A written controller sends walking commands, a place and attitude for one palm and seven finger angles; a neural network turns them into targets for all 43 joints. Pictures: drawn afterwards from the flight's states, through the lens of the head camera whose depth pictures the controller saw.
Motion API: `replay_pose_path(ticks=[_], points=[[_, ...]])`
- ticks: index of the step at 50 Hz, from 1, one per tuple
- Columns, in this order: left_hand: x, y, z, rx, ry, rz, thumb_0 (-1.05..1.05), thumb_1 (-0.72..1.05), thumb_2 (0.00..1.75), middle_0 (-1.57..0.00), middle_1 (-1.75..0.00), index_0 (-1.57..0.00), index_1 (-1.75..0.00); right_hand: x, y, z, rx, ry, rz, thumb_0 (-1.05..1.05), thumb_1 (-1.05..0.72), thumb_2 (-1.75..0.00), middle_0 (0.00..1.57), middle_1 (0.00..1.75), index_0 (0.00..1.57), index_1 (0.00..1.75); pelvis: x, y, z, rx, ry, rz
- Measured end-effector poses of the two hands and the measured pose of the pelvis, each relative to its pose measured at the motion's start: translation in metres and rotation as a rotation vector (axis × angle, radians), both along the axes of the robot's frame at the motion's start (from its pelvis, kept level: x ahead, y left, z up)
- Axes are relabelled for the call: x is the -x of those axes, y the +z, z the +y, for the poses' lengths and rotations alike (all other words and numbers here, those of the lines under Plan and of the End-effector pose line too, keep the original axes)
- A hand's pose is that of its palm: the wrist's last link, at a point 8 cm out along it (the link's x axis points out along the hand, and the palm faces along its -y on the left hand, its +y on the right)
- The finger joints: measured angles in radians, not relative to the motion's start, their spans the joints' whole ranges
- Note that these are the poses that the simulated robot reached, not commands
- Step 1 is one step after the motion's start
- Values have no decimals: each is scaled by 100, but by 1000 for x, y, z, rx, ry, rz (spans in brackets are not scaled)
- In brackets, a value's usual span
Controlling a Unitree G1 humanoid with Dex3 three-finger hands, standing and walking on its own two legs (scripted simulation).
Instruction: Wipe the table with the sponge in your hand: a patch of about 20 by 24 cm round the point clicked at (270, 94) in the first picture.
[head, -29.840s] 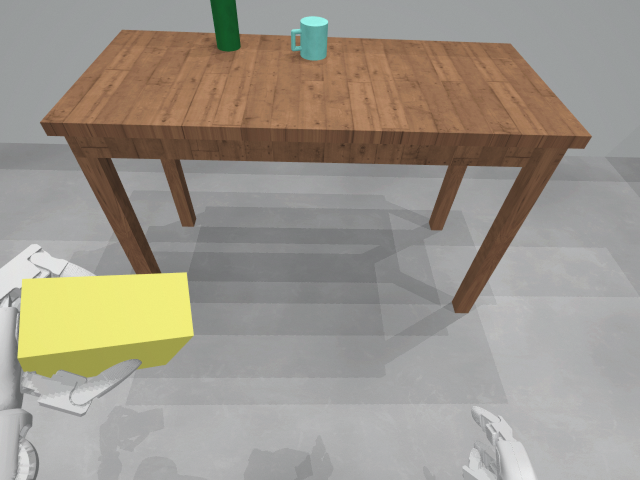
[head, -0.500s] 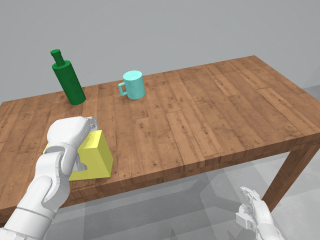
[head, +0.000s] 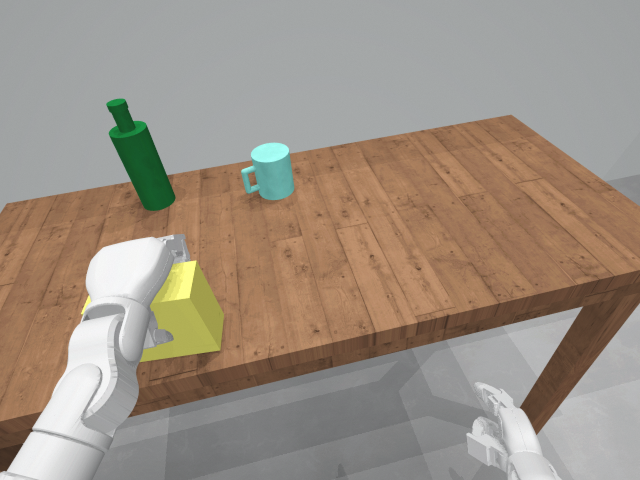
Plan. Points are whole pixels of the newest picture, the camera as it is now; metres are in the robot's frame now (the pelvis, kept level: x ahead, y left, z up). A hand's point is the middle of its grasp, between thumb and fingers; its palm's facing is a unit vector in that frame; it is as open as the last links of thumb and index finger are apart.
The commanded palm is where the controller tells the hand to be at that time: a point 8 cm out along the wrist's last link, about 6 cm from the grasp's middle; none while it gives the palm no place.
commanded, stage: lower the sponge onto the table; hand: left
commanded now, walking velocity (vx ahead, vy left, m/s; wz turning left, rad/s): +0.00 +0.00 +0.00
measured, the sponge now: (167, 322) +0.27 +0.27 +0.06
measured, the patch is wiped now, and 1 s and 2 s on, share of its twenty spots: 0.15 0.30 0.35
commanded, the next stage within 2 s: wipe forward along the first lane in 0.06 s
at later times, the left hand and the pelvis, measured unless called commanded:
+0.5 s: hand (155, 279) +0.30 +0.28 +0.11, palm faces +0.03 -0.05 -1.00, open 10.1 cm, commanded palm +0.28 +0.27 +0.16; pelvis -0.01 +0.00 +0.00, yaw +1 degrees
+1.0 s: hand (166, 249) +0.36 +0.29 +0.11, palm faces -0.05 -0.03 -1.00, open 10.1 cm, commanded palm +0.34 +0.29 +0.15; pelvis +0.00 -0.01 +0.00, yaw +1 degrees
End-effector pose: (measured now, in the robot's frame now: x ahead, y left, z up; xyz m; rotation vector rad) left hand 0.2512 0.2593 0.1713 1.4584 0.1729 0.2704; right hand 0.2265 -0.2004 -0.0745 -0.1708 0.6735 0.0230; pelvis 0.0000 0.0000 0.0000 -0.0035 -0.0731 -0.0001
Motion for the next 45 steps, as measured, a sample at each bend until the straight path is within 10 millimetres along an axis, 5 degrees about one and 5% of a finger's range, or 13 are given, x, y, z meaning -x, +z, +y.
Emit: replay_pose_path(ticks=[17, 45], points=[[-15, -4, 9, -35, 50, 44, 0, -54, 106, -74, -136, -76, -136, 10, -3, 9, -9, -7, 5, 1, -90, -90, 21, 30, 20, 30, 9, -1, 4, 4, 17, 6], [-78, -4, 21, -62, 79, 119, 0, -56, 107, -76, -135, -78, -135, 63, -32, -45, 54, -141, 196, 1, -90, -90, 21, 30, 20, 30, 2, -4, -6, 9, 17, 69]])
